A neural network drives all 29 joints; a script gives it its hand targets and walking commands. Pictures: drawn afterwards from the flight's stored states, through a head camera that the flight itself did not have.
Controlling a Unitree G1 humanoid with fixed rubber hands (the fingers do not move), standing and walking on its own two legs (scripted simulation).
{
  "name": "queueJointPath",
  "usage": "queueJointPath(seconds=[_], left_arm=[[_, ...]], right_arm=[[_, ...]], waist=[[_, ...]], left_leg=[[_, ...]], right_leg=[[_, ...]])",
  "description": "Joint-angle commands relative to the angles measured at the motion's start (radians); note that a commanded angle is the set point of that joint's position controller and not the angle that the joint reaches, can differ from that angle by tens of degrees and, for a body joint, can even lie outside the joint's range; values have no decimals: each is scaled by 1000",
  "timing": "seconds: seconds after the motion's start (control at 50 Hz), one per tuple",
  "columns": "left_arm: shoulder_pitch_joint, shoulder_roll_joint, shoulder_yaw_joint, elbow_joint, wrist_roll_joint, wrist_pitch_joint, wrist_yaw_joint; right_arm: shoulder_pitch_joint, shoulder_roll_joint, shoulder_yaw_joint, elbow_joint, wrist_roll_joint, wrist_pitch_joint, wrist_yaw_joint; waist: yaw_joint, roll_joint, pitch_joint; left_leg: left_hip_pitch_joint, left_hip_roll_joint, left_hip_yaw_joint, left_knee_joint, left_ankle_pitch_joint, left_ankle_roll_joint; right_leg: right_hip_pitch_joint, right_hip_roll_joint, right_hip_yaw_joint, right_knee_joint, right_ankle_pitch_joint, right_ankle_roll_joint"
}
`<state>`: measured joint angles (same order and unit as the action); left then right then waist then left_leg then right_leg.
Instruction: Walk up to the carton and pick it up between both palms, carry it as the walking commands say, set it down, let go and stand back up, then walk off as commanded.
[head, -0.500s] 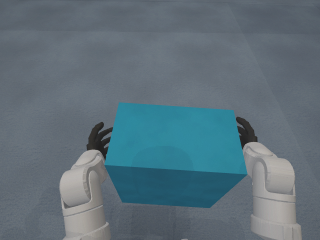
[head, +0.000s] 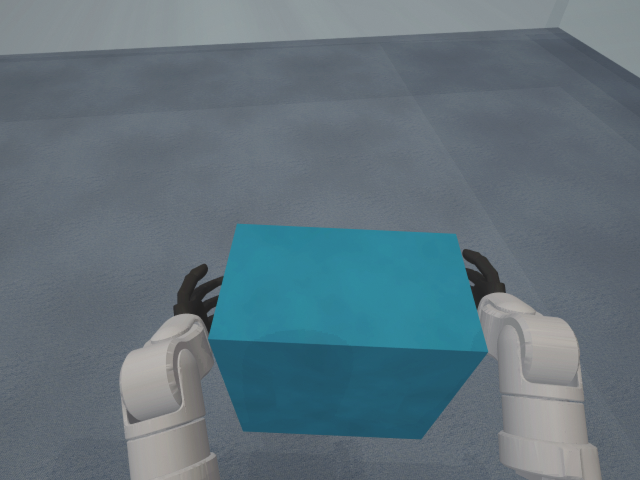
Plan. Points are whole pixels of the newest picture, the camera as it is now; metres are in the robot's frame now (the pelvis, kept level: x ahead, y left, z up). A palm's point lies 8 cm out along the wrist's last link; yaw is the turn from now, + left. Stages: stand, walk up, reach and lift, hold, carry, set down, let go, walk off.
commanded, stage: carry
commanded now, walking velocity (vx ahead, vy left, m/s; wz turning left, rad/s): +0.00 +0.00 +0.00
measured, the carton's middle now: (338, 342) +0.29 +0.00 +0.03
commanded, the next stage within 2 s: hold in 1.64 s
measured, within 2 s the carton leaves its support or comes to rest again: neither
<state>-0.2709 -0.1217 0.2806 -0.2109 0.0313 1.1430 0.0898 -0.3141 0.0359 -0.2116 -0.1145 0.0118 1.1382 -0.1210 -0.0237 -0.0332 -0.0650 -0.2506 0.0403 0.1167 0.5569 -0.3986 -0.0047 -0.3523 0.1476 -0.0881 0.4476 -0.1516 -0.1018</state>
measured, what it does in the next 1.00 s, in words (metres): steps on the spot: right foot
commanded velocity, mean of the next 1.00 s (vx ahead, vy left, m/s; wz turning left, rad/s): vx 0.00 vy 0.00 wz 0.00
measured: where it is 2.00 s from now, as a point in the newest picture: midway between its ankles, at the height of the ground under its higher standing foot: outside the picture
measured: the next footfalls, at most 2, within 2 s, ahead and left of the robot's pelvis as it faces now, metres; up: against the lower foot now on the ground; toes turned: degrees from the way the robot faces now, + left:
right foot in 0.16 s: +0.07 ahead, -0.11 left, +0.00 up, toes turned +7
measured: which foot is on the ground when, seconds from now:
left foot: down 0.00-1.00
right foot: down 0.00-0.02, up 0.04-0.14, down 0.16-1.00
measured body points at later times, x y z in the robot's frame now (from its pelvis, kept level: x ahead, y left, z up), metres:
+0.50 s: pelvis -0.03 -0.03 +0.00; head -0.05 -0.03 +0.45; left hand +0.27 +0.13 +0.08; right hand +0.27 -0.21 +0.09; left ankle -0.03 +0.11 -0.73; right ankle +0.03 -0.11 -0.73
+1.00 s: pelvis -0.06 +0.00 -0.01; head -0.07 +0.00 +0.44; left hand +0.25 +0.18 +0.08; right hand +0.26 -0.16 +0.08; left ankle -0.03 +0.11 -0.73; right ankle +0.03 -0.11 -0.73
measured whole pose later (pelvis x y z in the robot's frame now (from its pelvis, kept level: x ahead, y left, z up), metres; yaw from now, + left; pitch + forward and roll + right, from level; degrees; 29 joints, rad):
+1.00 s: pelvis -0.06 +0.00 -0.01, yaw +0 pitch +2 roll -1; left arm -0.34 -0.08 0.29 -0.11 0.00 1.11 0.09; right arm -0.38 0.05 -0.23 -0.06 -0.03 1.12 -0.12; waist 0.01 0.00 -0.07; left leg -0.40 0.05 0.10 0.65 -0.29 0.02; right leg -0.45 0.01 -0.02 0.55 -0.13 -0.01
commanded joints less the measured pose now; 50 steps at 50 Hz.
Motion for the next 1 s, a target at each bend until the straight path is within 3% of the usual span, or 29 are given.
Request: queueJointPath(seconds=[0.0,0.02,0.04,0.06,0.08,0.1,0.12,0.14,0.16,0.18,0.2,0.24,0.28,0.44,0.58,0.74,0.98], left_arm=[[-755,-708,-768,-195,-251,-35,-73],[-782,-726,-784,-188,-268,-31,-78],[-853,-707,-780,-167,-275,-41,-72],[-838,-697,-764,-154,-267,-44,-64],[-794,-689,-757,-146,-266,-40,-59],[-767,-683,-754,-127,-265,-34,-60],[-750,-686,-752,-103,-267,-26,-60],[-717,-685,-748,-77,-271,-16,-62],[-641,-679,-747,-64,-271,-2,-65],[-595,-678,-742,-55,-260,2,-67],[-598,-680,-741,-65,-260,4,-72],[-678,-685,-745,-95,-276,0,-84],[-744,-695,-747,-112,-285,-13,-89],[-767,-693,-720,-86,-258,-43,-73],[-728,-698,-713,-62,-252,-35,-75],[-826,-726,-732,-56,-276,-43,-77],[-824,-745,-754,-74,-293,-55,-76]], right_arm=[[-655,867,669,-216,245,-61,102],[-645,866,661,-209,218,-68,97],[-702,811,648,-202,197,-61,97],[-735,803,656,-199,204,-54,101],[-704,804,648,-184,204,-47,101],[-660,787,629,-160,193,-42,97],[-635,776,615,-147,183,-38,89],[-594,755,598,-141,168,-30,81],[-497,746,588,-138,151,-16,75],[-472,756,609,-155,155,-4,78],[-508,767,625,-164,164,-2,84],[-625,795,652,-195,190,-11,93],[-694,822,674,-210,212,-24,102],[-738,861,690,-161,246,-43,107],[-694,854,671,-132,230,-35,109],[-752,850,645,-117,207,-43,100],[-715,847,632,-133,186,-58,86]], waist=[[-10,230,-487],[5,505,-496],[21,316,-443],[27,234,-433],[20,223,-415],[21,198,-415],[18,190,-426],[14,133,-461],[7,0,-495],[2,-101,-489],[6,-107,-439],[9,-59,-361],[10,-60,-350],[14,-19,-432],[16,3,-412],[17,36,-380],[16,68,-420]], left_leg=[[405,318,-285,-353,142,173],[213,553,-546,-246,416,272],[208,435,-403,-171,569,249],[305,342,-254,-71,721,162],[325,259,-152,-7,819,97],[256,198,-91,30,756,52],[171,166,-91,41,644,30],[93,130,-82,77,479,14],[4,73,-66,127,267,-3],[2,26,-32,109,54,-19],[8,6,-27,83,-1,-18],[20,9,-40,37,70,-1],[49,35,-54,23,136,6],[48,45,-80,-7,149,18],[35,68,-108,-32,131,26],[-8,108,-164,-76,59,42],[-18,138,-199,-103,53,53]], right_leg=[[5,-156,40,200,209,459],[3,-183,176,523,-244,297],[-108,-162,183,413,-304,173],[-168,-151,127,266,-300,122],[-129,-142,81,122,-213,99],[0,-138,37,-38,5,97],[120,-146,67,-30,93,88],[228,-213,140,4,272,72],[317,-325,239,96,656,31],[279,-385,307,94,698,-11],[210,-388,339,37,575,-2],[116,-352,324,-40,301,36],[77,-327,280,-64,182,63],[127,-297,240,-64,70,45],[90,-280,223,-53,17,48],[42,-241,201,-29,-47,64],[62,-226,164,40,56,75]])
